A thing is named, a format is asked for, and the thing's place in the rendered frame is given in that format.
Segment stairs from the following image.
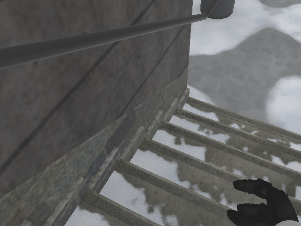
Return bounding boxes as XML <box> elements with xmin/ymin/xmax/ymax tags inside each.
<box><xmin>64</xmin><ymin>97</ymin><xmax>301</xmax><ymax>226</ymax></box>

